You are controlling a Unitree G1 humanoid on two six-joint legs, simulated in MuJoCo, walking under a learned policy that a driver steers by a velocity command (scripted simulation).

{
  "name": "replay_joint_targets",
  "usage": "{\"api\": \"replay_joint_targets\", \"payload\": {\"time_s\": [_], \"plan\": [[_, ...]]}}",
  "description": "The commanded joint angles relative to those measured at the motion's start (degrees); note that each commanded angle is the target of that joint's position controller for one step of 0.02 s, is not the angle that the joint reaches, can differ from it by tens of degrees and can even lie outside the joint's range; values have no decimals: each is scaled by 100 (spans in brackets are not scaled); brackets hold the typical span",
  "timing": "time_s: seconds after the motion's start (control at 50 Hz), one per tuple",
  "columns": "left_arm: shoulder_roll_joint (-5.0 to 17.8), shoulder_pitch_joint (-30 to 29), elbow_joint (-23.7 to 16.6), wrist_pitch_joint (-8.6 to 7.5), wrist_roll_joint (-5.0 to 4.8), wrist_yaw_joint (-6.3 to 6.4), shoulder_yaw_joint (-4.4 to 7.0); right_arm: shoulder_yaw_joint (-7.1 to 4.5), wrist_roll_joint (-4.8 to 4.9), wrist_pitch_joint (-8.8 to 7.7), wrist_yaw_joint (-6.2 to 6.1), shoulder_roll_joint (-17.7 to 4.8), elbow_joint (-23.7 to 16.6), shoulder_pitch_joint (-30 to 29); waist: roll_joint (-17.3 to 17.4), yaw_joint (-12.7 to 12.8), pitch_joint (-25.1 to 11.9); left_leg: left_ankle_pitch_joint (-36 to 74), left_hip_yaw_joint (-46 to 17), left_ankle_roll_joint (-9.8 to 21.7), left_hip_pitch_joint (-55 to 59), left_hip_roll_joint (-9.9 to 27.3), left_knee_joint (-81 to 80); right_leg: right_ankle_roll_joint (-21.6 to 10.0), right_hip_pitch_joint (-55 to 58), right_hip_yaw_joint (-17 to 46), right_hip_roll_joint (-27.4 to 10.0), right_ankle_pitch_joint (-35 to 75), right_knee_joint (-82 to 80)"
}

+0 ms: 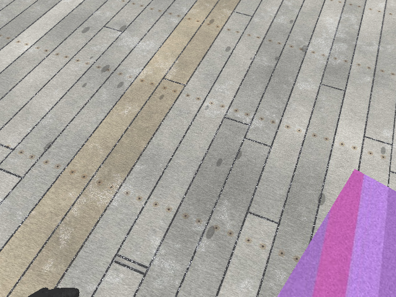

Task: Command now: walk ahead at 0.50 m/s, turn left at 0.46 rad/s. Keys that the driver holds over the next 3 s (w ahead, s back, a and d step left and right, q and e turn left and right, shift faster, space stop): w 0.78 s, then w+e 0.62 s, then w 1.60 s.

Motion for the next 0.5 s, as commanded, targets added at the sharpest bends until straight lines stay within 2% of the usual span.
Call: {"api": "replay_joint_targets", "payload": {"time_s": [0.02,0.06,0.12,0.14,0.16,0.18,0.2,0.22,0.24,0.26,0.28,0.3,0.32,0.34,0.36,0.4,0.42,0.5], "plan": [[290,-561,-477,-113,-67,-74,35,-251,35,-55,-75,-968,-294,106,690,-74,-135,840,-855,768,-438,1233,-567,12,845,-280,344,829,-746],[377,-690,-534,-163,-75,-139,50,-227,35,-35,-81,-888,-196,295,694,-132,-96,783,-1055,735,-20,1410,-325,-92,811,-210,334,730,-1008],[544,-546,-552,-224,-67,-183,103,-243,-13,13,-92,-927,-143,335,840,-3,-60,1281,-1366,634,536,1664,106,-346,948,-260,360,-4,-1229],[606,-250,-480,-244,-57,-171,141,-239,-14,33,-87,-921,-157,266,882,177,-154,1824,-1338,564,602,1598,388,-476,1350,-392,441,-129,-1414],[776,320,-330,-265,-15,-140,229,-191,-29,37,-74,-800,-197,211,804,452,-543,2496,-1144,431,527,1311,1058,-676,2240,-406,409,-34,-1489],[1052,1209,-225,-275,54,-107,305,-95,-99,26,-64,-614,-326,134,422,857,-1332,1948,-805,236,-153,982,2464,-1063,3702,351,-356,128,-1241],[1540,1941,16,-198,51,-116,463,30,18,-60,-43,-206,-322,1021,-1180,688,-2168,-463,-169,-249,-2280,102,4550,-2071,5909,2674,-1563,-723,-1420],[1110,2116,135,-161,-132,-173,369,14,68,-115,-43,-505,-279,939,-1307,807,-1990,-2155,-374,-277,-3273,181,5253,-2125,5961,3865,-1816,-2149,-2134],[751,1760,64,-141,-162,-159,259,-96,106,-128,-33,-920,-379,235,-624,900,-1051,-1716,-409,-237,-3651,489,5533,-1831,5194,3191,-1600,-2640,-2267],[619,1354,-17,-88,-86,-152,187,-89,35,-125,-36,-891,-501,-284,-105,805,-515,-1263,-126,-212,-3539,751,5340,-1598,4367,2433,-1304,-2250,-2410],[541,1122,-22,-62,-39,-155,142,-89,-28,-138,-17,-814,-585,-447,-139,648,-179,-948,-16,-243,-3445,916,5009,-1643,3746,2054,-1165,-1725,-2570],[442,1004,-24,-74,0,-153,99,-105,-63,-133,-3,-749,-575,-414,-235,496,-99,-735,10,-260,-3152,1107,4707,-1584,3362,1728,-979,-1262,-2699],[401,966,-6,-80,2,-156,83,-96,-49,-119,11,-651,-543,-317,-343,412,-106,-635,74,-285,-2917,1159,4502,-1549,3147,1431,-821,-937,-2812],[359,986,26,-91,-19,-167,69,-81,-57,-92,1,-526,-494,-278,-255,384,-147,-536,176,-276,-2815,1173,4395,-1487,3071,1149,-663,-652,-2905],[558,1021,75,-108,-44,-154,112,-52,-50,-84,8,-433,-544,-270,-454,322,-145,-433,228,-347,-2860,1210,4150,-1620,2982,1049,-782,-301,-2971],[685,1136,163,-105,-85,-120,155,-11,-96,-100,11,-394,-675,-655,-267,420,-49,10,300,-470,-3014,1286,3495,-1684,2997,727,-772,274,-3098],[739,1187,200,-81,-86,-102,170,10,-95,-114,16,-335,-703,-831,-174,459,-71,314,353,-488,-2972,1279,3130,-1628,3018,549,-701,338,-3120],[834,1558,390,-4,-167,-67,176,69,-54,-178,98,-214,-876,-1578,-153,743,20,1464,573,-507,-2550,1065,1798,-1424,3065,23,-501,505,-3103]]}}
